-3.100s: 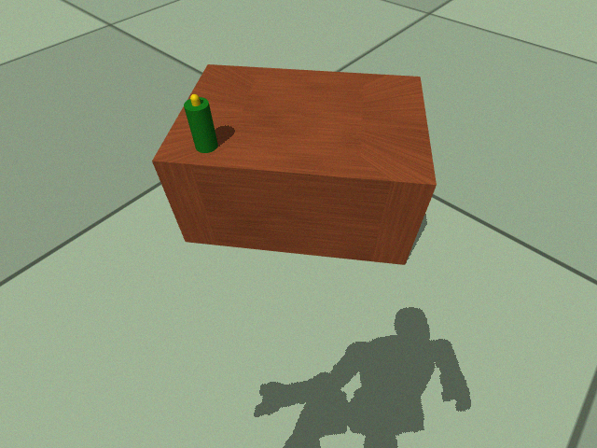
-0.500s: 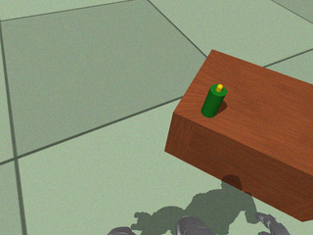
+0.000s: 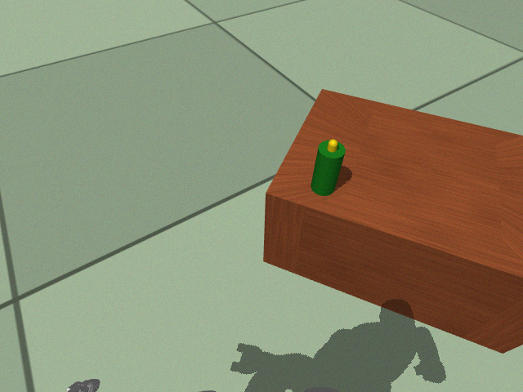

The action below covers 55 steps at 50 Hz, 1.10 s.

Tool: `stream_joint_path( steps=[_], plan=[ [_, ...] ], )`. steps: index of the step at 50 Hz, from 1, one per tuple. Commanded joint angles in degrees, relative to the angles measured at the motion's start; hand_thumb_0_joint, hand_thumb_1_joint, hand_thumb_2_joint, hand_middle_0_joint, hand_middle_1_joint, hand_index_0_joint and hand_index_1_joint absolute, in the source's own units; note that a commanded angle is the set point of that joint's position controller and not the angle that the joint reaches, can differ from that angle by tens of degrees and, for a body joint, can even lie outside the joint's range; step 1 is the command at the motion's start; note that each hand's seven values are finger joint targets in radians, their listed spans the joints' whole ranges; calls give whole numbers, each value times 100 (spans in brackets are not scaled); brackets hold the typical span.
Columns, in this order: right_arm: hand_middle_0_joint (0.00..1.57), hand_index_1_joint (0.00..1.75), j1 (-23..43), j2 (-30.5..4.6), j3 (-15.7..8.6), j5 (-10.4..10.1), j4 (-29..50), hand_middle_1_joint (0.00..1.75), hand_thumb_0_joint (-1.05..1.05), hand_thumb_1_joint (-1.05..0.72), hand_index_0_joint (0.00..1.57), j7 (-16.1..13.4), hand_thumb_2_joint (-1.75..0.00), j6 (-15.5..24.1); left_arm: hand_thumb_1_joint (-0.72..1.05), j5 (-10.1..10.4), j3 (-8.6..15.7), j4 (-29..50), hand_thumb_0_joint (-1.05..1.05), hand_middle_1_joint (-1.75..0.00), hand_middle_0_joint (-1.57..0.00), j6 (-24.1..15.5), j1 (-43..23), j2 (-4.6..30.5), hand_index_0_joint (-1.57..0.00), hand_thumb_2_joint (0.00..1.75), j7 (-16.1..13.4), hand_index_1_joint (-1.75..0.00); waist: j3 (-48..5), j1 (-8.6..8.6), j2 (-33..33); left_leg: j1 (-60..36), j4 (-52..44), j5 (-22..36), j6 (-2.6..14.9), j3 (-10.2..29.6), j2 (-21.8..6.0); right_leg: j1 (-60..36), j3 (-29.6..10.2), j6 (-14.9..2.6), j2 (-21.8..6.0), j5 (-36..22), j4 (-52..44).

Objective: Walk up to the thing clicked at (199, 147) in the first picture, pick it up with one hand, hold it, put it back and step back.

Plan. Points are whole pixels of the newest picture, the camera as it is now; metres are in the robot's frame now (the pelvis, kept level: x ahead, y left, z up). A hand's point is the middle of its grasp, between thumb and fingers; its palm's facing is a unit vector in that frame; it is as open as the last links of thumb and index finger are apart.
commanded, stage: walk up
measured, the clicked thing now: (327, 165) +0.73 -0.21 -0.21
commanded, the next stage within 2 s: stand in 1.58 s
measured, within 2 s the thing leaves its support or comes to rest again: neither
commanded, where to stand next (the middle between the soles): +0.08 -0.01 m, yaw +1 degrees
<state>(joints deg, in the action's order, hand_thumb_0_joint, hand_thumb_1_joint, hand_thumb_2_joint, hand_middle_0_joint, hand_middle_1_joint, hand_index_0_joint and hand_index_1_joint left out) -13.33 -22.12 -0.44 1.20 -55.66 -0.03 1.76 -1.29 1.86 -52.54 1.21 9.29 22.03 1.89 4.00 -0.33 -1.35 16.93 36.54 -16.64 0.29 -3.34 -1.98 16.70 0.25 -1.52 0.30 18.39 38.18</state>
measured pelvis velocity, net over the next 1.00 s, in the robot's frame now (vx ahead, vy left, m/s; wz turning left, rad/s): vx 0.04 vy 0.01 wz -0.01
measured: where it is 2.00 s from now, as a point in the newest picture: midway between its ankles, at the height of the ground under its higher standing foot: outside the picture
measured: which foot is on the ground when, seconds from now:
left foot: down 0.00-1.00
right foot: down 0.00-1.00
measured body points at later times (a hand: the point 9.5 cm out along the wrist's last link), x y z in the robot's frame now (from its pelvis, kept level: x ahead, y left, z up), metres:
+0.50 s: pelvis +0.03 +0.00 +0.02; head +0.05 +0.00 +0.47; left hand +0.13 +0.30 -0.11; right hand +0.10 -0.31 -0.10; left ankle +0.04 +0.13 -0.72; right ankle +0.03 -0.11 -0.72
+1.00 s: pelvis +0.04 +0.01 +0.03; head +0.05 +0.02 +0.48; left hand +0.12 +0.31 -0.11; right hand +0.13 -0.30 -0.10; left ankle +0.04 +0.13 -0.72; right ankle +0.03 -0.11 -0.72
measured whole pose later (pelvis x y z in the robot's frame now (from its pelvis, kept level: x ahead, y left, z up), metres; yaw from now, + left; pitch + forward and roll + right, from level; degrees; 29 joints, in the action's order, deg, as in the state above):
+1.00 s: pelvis +0.04 +0.01 +0.03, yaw +0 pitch -2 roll +0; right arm -5.5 -20.2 0.0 1.0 -64.0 -0.4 2.2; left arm -0.7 1.4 -64.4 1.1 5.5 20.1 1.4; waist 2.7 0.1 -0.8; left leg 6.6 18.7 -10.3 0.1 -3.2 -1.1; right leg 5.6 -0.3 -0.1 0.3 11.0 18.4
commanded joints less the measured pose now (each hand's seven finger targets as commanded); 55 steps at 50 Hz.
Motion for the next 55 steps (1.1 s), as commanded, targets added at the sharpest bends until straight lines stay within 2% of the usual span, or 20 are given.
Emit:
stream_joint_path(
  steps=[1,2,4,5,7,11,16,19,22,24,31,36,39,45,55],
  plan=[
    [20,30,482,-1254,-283,9,308,30,0,-90,20,-70,-90,202,90,18,331,224,0,-30,-20,-162,-165,1250,-20,90,-3,-30,155,101,272,477,-1318,-1366,195,860,-331,71,-1304,-479,-710,1407,-1642],
    [20,30,436,-1234,-274,7,240,30,0,-90,20,-63,-90,205,90,25,326,195,0,-30,-20,-168,-261,1246,-20,90,-14,-30,164,69,320,310,-1278,-1071,185,816,-308,121,-1274,-457,-721,1360,-1727],
    [20,30,376,-1172,-238,-13,145,30,0,-90,20,-61,-90,238,90,37,287,126,0,-30,-20,-198,-339,1187,-20,90,-29,-30,-85,54,231,-159,-1208,-378,187,740,-332,36,-1204,-409,-734,631,-1764],
    [20,30,341,-1149,-225,-12,97,30,0,-90,20,-67,-90,237,90,44,282,79,0,-30,-20,-202,-430,1202,-20,90,-31,-30,-107,25,124,-180,-1288,-310,193,761,-334,-16,-1146,-366,-706,437,-1797],
    [20,30,370,-1173,-219,-34,40,30,0,-90,20,-77,-90,235,90,47,278,7,0,-30,-20,-191,-437,1198,-20,90,-38,-30,-156,62,2,-263,-1369,-290,206,783,-385,-113,-1097,-313,-692,503,-1945],
    [20,30,363,-1151,-203,-42,-86,30,0,-90,20,-95,-90,220,90,58,257,-143,0,-30,-20,-186,-573,1177,-20,90,-48,-30,-230,12,-163,-576,-1345,179,157,613,-337,-155,-1092,-252,-748,215,-2143],
    [20,30,368,-1187,-202,-41,-229,30,0,-90,20,-137,-90,230,90,95,237,-289,0,-30,-20,-191,-643,1083,-20,90,-70,-30,-553,-7,-45,-816,-1442,920,137,609,-455,-578,-898,-216,-737,-825,-2013],
    [20,30,513,-1166,-181,-50,-265,30,0,-90,20,-150,-90,234,90,126,217,-404,0,-30,-20,-173,-616,1029,-20,90,-78,-30,-557,50,54,-849,-1546,1236,152,674,-530,-701,-783,-157,-689,-1251,-1952],
    [20,30,521,-1192,-214,-67,-296,30,0,-90,20,-178,-90,229,90,124,238,-497,0,-30,-20,-163,-568,1031,-20,90,-103,-30,-845,35,52,-1034,-1469,1970,187,639,-617,-1011,-629,-156,-670,-2029,-1763],
    [20,30,612,-1141,-202,-71,-308,30,0,-90,20,-182,-90,219,90,137,220,-547,0,-30,-20,-159,-563,1004,-20,90,-113,-30,-849,52,44,-1133,-1464,2115,172,609,-612,-1014,-608,-132,-680,-2212,-1780],
    [20,30,809,-1119,-224,-55,-393,30,0,-90,20,-185,-90,182,90,127,187,-658,0,-30,-20,-134,-762,982,-20,90,-124,-30,-690,4,114,-1147,-1708,2078,161,659,-684,-1038,-613,-81,-696,-2019,-1947],
    [20,30,992,-1092,-230,-47,-403,30,0,-90,20,-169,-90,181,90,107,175,-745,0,-30,-20,-134,-718,976,-20,90,-125,-30,-631,32,133,-1239,-1834,1974,160,636,-681,-1024,-587,-28,-684,-1914,-2072],
    [20,30,992,-1105,-245,-41,-467,30,0,-90,20,-172,-90,174,90,96,178,-776,0,-30,-20,-126,-805,975,-20,90,-123,-30,-613,-11,179,-1227,-1931,1870,131,657,-693,-1025,-579,-24,-679,-1768,-2106],
    [20,30,1086,-1066,-223,-38,-476,30,0,-90,20,-153,-90,174,90,78,169,-824,0,-30,-20,-143,-748,978,-20,90,-114,-30,-598,24,152,-1208,-2028,1616,114,657,-645,-1084,-631,9,-690,-1660,-2232],
    [20,30,1020,-1068,-233,-44,-540,30,0,-90,20,-154,-90,159,90,67,179,-844,0,-30,-20,-144,-643,963,-20,90,-125,-30,-646,11,161,-1285,-2047,1515,132,661,-638,-1103,-604,-2,-673,-1598,-2273]
  ],
)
